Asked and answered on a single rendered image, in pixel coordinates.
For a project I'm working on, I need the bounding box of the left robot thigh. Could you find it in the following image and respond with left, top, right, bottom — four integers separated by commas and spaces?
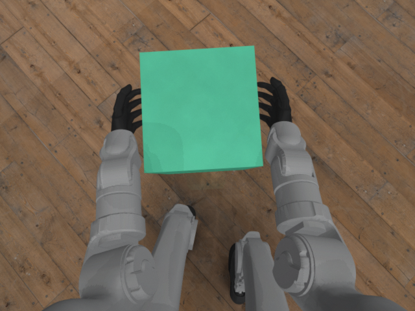
140, 210, 198, 311

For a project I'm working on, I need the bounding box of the robot left upper arm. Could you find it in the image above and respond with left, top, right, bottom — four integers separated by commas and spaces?
42, 244, 159, 311

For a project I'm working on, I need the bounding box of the right robot forearm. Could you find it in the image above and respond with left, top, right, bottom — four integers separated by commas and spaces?
265, 121, 356, 271

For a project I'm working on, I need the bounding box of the robot right upper arm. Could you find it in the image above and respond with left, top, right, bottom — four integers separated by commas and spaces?
272, 233, 408, 311

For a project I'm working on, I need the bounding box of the right robot hand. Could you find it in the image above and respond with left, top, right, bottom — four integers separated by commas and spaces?
257, 77, 292, 128

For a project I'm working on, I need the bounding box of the carton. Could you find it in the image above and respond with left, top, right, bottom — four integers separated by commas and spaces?
139, 45, 263, 174

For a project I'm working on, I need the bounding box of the left robot foot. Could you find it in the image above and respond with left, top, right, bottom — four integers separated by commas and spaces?
187, 205, 196, 219

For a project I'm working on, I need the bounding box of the left robot hand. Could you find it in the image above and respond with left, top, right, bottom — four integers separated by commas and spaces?
111, 84, 142, 134

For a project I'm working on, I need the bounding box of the left robot forearm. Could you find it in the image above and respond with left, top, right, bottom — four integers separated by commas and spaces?
78, 130, 146, 294

